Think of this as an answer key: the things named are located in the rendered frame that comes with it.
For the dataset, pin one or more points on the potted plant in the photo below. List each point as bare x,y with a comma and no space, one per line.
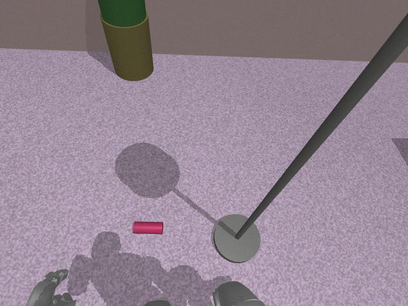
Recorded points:
126,27

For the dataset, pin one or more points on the floor lamp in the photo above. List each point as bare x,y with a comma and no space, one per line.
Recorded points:
236,237

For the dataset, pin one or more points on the can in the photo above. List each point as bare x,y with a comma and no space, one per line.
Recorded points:
148,227

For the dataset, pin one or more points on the left robot hand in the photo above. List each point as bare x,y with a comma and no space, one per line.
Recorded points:
43,292

